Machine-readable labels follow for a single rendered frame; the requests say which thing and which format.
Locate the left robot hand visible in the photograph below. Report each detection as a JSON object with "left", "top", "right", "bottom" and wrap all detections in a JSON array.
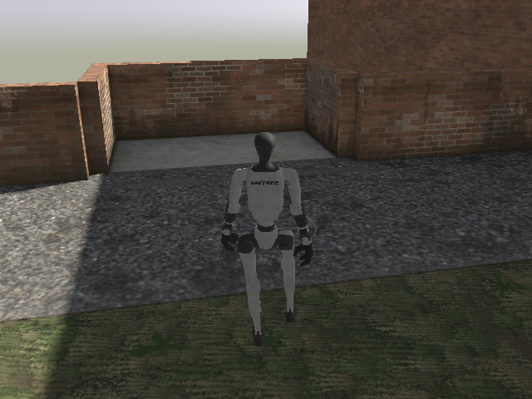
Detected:
[{"left": 221, "top": 233, "right": 239, "bottom": 251}]

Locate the robot right forearm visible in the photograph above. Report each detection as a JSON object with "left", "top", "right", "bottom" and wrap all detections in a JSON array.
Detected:
[{"left": 294, "top": 203, "right": 312, "bottom": 245}]

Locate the right robot thigh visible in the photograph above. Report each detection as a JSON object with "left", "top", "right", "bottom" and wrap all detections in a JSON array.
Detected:
[{"left": 277, "top": 230, "right": 294, "bottom": 272}]

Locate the humanoid robot torso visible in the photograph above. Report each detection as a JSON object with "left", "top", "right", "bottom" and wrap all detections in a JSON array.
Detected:
[{"left": 246, "top": 164, "right": 285, "bottom": 249}]

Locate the right robot hand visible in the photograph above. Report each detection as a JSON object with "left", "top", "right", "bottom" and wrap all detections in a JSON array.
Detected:
[{"left": 293, "top": 243, "right": 313, "bottom": 267}]

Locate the left robot upper arm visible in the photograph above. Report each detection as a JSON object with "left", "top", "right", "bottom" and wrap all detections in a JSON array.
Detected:
[{"left": 227, "top": 168, "right": 248, "bottom": 214}]

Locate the robot left forearm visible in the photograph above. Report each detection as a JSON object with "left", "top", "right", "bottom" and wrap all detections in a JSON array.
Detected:
[{"left": 222, "top": 202, "right": 236, "bottom": 235}]

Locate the right robot upper arm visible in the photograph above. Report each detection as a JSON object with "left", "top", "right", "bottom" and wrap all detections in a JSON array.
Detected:
[{"left": 283, "top": 168, "right": 303, "bottom": 215}]

